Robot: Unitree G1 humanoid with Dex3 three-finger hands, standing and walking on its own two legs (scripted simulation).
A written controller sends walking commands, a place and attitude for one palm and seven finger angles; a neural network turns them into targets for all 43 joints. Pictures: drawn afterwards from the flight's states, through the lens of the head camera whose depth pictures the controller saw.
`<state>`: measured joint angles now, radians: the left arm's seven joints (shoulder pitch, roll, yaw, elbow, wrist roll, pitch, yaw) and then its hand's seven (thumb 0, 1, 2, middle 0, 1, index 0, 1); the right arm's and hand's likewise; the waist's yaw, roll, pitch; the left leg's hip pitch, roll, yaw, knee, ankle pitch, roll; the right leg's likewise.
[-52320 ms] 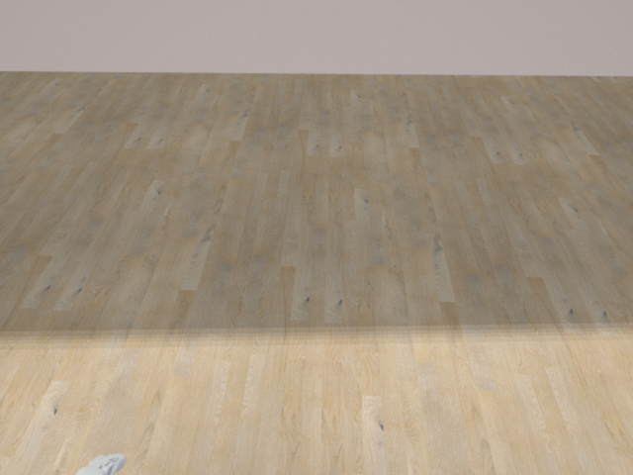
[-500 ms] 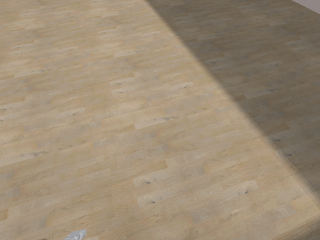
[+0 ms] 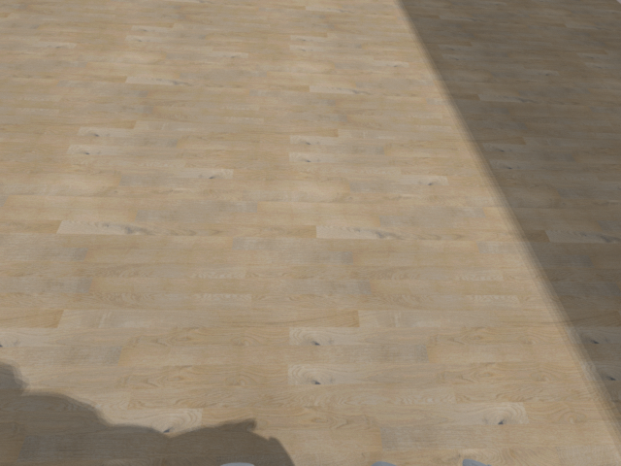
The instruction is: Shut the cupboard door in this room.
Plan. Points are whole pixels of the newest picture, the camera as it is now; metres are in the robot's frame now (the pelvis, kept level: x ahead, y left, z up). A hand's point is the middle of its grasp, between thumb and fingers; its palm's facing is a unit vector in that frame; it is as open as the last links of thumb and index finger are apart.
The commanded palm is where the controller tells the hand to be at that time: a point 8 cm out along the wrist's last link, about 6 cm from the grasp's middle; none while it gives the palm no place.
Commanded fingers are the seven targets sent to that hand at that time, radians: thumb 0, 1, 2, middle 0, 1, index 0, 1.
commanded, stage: turn or walk to find it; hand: left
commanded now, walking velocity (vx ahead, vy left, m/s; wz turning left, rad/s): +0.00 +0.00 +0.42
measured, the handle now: out of the picture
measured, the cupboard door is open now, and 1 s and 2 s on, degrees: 59 59 59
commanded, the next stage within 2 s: none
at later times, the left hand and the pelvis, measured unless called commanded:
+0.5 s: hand out of the picture +0.08 +0.16 -0.14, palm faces +0.20 -0.94 -0.26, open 7.4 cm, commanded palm none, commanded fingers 0.00 0.90 0.90 -0.20 -0.30 -0.20 -0.30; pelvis +0.01 -0.04 +0.01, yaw +12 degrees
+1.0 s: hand out of the picture -0.07 +0.20 -0.17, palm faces +0.47 -0.85 -0.23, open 7.4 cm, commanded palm none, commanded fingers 0.00 0.90 0.90 -0.20 -0.30 -0.20 -0.30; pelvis +0.00 +0.00 +0.01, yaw +25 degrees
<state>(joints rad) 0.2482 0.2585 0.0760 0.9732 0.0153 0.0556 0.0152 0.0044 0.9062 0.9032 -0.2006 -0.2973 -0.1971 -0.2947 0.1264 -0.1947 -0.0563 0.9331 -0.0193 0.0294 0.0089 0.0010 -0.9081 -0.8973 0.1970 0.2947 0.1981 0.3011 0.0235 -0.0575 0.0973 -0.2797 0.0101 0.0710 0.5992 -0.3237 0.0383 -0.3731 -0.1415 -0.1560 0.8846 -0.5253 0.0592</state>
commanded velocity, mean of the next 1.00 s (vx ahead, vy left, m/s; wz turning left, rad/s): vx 0.00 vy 0.00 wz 0.42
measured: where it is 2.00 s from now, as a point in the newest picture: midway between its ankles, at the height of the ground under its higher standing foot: outside the picture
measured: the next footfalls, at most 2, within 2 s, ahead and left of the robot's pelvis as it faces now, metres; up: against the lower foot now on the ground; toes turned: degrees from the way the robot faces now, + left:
right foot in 0.38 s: +0.07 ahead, -0.13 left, +0.00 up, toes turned +4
left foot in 0.84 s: -0.02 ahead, +0.09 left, +0.00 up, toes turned +26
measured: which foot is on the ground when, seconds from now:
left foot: down 0.00-0.38, up 0.40-0.82, down 0.84-1.00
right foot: up 0.00-0.36, down 0.38-0.84, up 0.86-1.00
